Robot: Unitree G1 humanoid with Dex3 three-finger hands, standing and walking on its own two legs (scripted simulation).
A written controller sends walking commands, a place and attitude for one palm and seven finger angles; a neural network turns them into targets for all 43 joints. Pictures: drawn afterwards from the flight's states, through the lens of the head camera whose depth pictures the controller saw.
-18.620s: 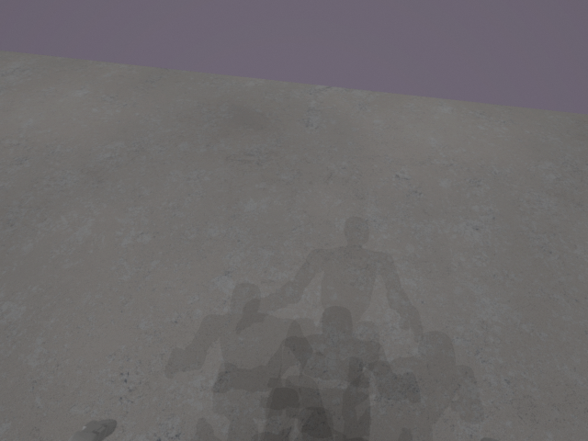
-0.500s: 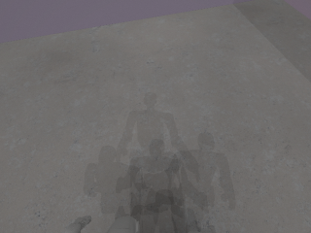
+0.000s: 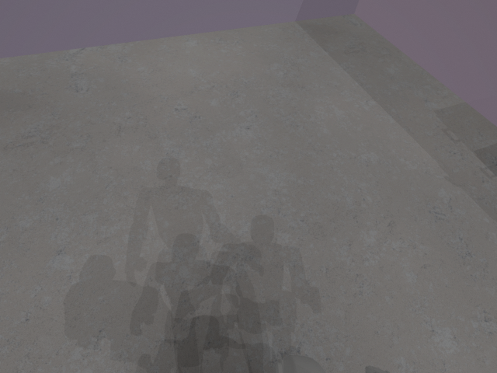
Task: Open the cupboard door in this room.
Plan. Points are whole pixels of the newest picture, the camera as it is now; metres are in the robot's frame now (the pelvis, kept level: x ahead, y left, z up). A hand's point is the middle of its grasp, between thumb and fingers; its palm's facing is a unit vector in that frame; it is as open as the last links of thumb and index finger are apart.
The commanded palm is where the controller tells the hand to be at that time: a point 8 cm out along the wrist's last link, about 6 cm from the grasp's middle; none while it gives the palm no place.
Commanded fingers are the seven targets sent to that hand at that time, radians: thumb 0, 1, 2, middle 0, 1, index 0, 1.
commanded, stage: turn or walk to find it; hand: left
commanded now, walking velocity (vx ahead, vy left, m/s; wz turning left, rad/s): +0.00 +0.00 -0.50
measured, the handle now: out of the picture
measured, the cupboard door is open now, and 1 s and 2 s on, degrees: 0 0 0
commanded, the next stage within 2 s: none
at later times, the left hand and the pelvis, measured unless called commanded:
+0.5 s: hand (191, 364) +0.15 +0.11 -0.16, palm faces -0.27 -0.93 -0.25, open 7.4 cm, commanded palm none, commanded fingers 0.00 0.90 0.90 -0.20 -0.30 -0.20 -0.30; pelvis -0.01 -0.05 +0.00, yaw -15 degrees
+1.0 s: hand (163, 356) +0.16 +0.16 -0.17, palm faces -0.44 -0.87 -0.21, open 7.4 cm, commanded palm none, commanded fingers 0.00 0.90 0.90 -0.20 -0.30 -0.20 -0.30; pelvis +0.00 +0.00 +0.00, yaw -30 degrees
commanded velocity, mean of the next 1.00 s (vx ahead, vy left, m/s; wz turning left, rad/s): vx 0.00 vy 0.00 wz -0.50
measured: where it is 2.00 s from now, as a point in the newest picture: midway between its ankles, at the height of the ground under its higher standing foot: outside the picture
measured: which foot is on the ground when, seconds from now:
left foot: down 0.00-0.28, up 0.30-0.70, down 0.72-1.00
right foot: up 0.00-0.26, down 0.28-0.74, up 0.76-1.00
